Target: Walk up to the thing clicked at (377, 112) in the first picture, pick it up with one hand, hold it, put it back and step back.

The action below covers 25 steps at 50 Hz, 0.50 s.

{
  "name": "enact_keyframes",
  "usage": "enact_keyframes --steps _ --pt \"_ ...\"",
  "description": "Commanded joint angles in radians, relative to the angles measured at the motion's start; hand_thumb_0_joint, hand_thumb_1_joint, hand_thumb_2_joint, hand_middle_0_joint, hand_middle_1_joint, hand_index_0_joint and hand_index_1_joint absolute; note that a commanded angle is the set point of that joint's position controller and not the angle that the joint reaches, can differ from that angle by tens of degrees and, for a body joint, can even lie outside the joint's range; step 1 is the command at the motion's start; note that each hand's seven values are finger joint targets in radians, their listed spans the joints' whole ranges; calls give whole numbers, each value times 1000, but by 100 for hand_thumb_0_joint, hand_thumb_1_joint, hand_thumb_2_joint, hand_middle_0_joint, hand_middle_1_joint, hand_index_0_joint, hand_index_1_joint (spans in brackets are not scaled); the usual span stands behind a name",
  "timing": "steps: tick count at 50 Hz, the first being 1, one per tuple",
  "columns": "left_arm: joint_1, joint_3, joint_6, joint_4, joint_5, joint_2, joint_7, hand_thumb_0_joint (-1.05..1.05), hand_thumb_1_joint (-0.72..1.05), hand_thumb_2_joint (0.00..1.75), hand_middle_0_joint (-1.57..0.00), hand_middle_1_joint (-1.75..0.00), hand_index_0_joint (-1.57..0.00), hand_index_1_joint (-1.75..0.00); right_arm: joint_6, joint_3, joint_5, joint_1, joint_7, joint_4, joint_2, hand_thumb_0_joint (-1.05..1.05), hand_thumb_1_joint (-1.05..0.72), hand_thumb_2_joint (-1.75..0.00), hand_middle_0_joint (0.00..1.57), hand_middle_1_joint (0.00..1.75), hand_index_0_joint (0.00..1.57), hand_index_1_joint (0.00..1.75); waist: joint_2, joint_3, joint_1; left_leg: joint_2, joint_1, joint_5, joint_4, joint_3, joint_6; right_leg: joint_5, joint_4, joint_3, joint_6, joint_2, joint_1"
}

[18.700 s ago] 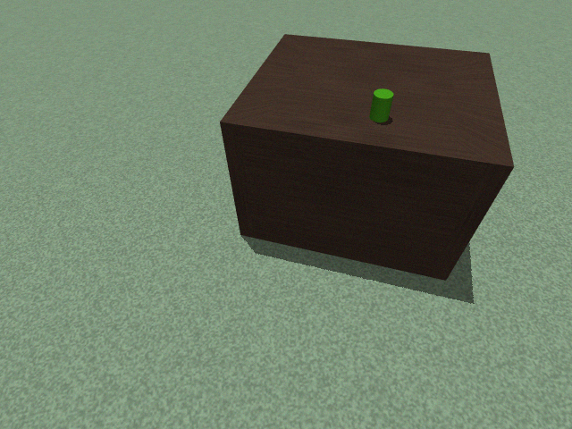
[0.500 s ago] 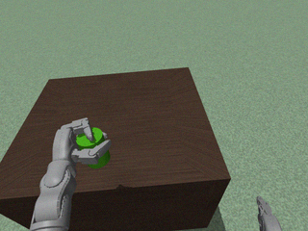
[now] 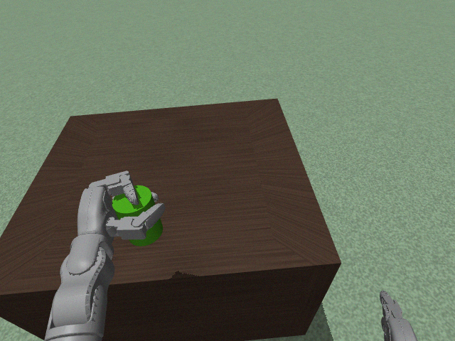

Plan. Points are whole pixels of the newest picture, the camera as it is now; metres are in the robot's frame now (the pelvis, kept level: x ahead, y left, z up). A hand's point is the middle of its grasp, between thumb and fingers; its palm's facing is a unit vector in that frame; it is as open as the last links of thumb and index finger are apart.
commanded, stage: crouch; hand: left
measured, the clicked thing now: (139, 216) +0.32 +0.17 +0.09
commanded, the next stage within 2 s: lower in 1.24 s
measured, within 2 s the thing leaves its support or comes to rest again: neither
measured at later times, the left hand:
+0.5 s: hand (157, 195) +0.40 +0.16 +0.06, palm faces +0.07 -1.00 +0.01, open 5.6 cm
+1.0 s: hand (166, 185) +0.46 +0.15 +0.02, palm faces +0.09 -1.00 +0.02, open 5.3 cm
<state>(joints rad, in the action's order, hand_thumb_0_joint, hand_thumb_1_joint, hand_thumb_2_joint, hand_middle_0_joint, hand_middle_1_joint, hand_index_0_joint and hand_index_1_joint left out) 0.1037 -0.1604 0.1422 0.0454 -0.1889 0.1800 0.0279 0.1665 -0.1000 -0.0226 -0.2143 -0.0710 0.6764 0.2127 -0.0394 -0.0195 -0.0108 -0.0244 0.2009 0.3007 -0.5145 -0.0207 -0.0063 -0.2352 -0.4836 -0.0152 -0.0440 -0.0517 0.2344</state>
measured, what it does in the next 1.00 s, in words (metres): stands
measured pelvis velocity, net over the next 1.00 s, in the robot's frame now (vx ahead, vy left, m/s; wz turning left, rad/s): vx -0.02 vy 0.00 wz -0.01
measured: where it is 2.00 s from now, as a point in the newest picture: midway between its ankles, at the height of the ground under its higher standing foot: outside the picture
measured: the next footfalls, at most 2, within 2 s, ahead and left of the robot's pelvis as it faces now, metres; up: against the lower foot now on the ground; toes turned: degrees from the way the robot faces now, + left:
none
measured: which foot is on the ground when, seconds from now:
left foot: down 0.00-1.00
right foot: down 0.00-1.00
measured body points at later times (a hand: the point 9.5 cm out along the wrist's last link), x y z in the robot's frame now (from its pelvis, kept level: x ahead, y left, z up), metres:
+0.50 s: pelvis -0.02 +0.00 -0.02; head +0.02 +0.01 +0.43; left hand +0.39 +0.21 +0.06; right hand +0.14 -0.26 -0.09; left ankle -0.02 +0.12 -0.74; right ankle +0.01 -0.15 -0.74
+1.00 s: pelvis -0.02 +0.00 -0.05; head +0.07 +0.02 +0.39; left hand +0.45 +0.21 +0.02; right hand +0.13 -0.27 -0.09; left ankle -0.02 +0.12 -0.74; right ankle +0.01 -0.15 -0.74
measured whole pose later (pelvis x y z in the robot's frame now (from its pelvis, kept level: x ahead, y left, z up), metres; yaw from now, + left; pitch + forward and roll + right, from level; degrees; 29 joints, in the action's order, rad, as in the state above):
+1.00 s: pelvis -0.02 +0.00 -0.05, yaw -1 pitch +16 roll -2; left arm 0.76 -0.31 -0.36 1.02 -0.10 0.34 0.04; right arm 0.10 -0.06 0.03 -0.28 -0.01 0.29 0.22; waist 0.01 -0.10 -0.16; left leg -0.05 0.78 0.44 -0.93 -0.01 -0.01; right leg -0.34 -0.86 -0.01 -0.04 -0.03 0.80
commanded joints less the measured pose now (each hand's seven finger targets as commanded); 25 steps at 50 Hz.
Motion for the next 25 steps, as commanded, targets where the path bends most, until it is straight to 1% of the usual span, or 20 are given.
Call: enact_keyframes --steps 1,2,3,5,6,7,8,9,10,11,14,15,16,17,18,20,21,23,24,25 --pt "421 -42 -123 -294 -11 123 -16 0 46 122 -127 -134 -129 -133 56 -17 -1 167 -11 -158 100 0 55 -5 5 5 5 5 10 -248 -8 17 -66 -307 57 10 0 244 33 -39 43 43 -88" --pt "436 -32 -125 -273 -11 108 -15 0 45 123 -129 -135 -131 -134 52 14 -1 182 -9 -140 57 0 55 -5 5 5 5 5 29 -230 5 15 -47 -298 60 14 3 237 33 -43 42 43 -85" --pt "441 -44 -127 -221 -16 106 -14 0 45 125 -131 -138 -133 -137 56 7 0 218 -10 -170 71 0 56 -5 5 5 5 5 55 -212 -7 19 -38 -269 57 7 9 223 43 -40 34 41 -81" --pt "455 -24 -127 -146 -7 95 -8 0 45 130 -133 -142 -135 -141 48 28 5 184 -9 -124 55 0 56 -5 5 5 5 5 62 -172 -18 24 -19 -203 64 2 17 176 54 -39 32 39 -53" --pt "450 -50 -127 -87 -8 115 -7 0 44 130 -133 -142 -135 -142 47 15 5 178 -9 -129 82 0 56 -5 5 5 5 5 63 -161 -22 23 -9 -187 69 2 15 158 57 -39 34 40 -42" --pt "449 -48 -128 -42 4 126 -8 0 41 128 -133 -141 -135 -140 44 -9 6 161 -11 -113 107 0 57 -4 5 5 5 5 51 -152 -28 24 -9 -169 74 1 15 142 56 -38 37 41 -23" --pt "460 -52 -131 13 10 131 -6 0 41 128 -132 -140 -135 -139 36 -1 7 130 -8 -88 97 0 58 -4 5 5 5 5 61 -133 -36 22 -3 -160 74 0 16 135 57 -40 37 43 -2" --pt "485 -51 -145 37 16 142 -1 0 41 127 -132 -140 -135 -138 33 -3 6 99 -5 -89 104 0 58 -4 5 5 5 5 56 -145 -42 19 -4 -166 73 2 13 139 51 -40 39 45 4" --pt "514 -67 -156 78 11 159 0 0 43 126 -130 -139 -134 -137 35 -29 5 88 -6 -101 139 0 58 -4 5 5 5 5 53 -163 -57 19 -12 -183 63 1 11 157 45 -39 38 46 10" --pt "534 -65 -173 119 12 150 2 0 43 126 -130 -139 -134 -137 34 -43 6 85 -4 -80 144 0 58 -4 5 5 5 5 63 -163 -63 19 -8 -174 56 4 13 157 33 -41 37 47 30" --pt "681 -103 -261 130 1 204 9 0 44 126 -129 -138 -132 -136 51 0 7 113 6 -170 106 0 58 -4 5 5 5 5 59 -271 -61 25 -10 -188 12 0 19 180 2 -31 31 39 20" --pt "721 -89 -293 134 5 202 11 0 44 126 -129 -138 -132 -136 51 12 8 107 9 -167 88 0 58 -4 5 5 5 5 41 -285 -60 24 -3 -192 1 2 18 185 -15 -32 33 39 30" --pt "752 -99 -317 173 5 224 12 0 43 126 -128 -138 -131 -136 52 -1 8 125 6 -194 110 0 58 -4 5 5 5 5 40 -318 -70 21 -3 -205 -21 4 17 197 -35 -28 34 36 48" --pt "806 -97 -345 184 6 239 18 0 46 127 -128 -138 -131 -137 54 32 10 154 8 -224 85 0 57 -4 5 5 5 5 40 -334 -63 21 24 -213 -45 7 16 204 -53 -27 33 34 49" --pt "844 -92 -367 203 10 246 21 0 46 128 -127 -138 -130 -137 55 43 10 166 10 -214 73 0 57 -4 5 5 5 5 27 -352 -59 21 42 -207 -64 8 16 204 -79 -26 34 32 62" --pt "881 -94 -402 265 10 258 28 0 41 128 -128 -138 -129 -138 53 28 14 141 7 -243 97 0 56 -5 5 5 5 5 7 -398 -77 17 51 -204 -92 6 13 206 -102 -21 36 28 82" --pt "909 -106 -416 284 11 280 27 0 41 128 -127 -137 -128 -137 52 7 16 146 4 -284 135 0 56 -5 5 5 5 5 14 -436 -83 16 47 -205 -97 9 13 209 -107 -20 35 29 78" --pt "902 -119 -427 434 19 301 21 0 37 127 -126 -136 -127 -136 39 -9 19 101 8 -263 156 0 56 -5 5 5 5 5 -6 -372 -91 6 92 -189 -106 18 1 175 -120 -24 44 38 148" --pt "929 -108 -439 460 22 288 21 0 35 126 -124 -136 -126 -136 37 -9 21 99 12 -283 153 0 56 -5 5 5 5 5 -16 -381 -98 7 100 -181 -117 19 -1 163 -126 -23 46 37 167" --pt "948 -117 -448 498 27 302 16 0 32 126 -125 -136 -126 -136 32 -29 23 101 12 -293 171 0 56 -5 5 5 5 5 -8 -401 -102 6 112 -176 -129 23 2 161 -137 -23 46 38 181"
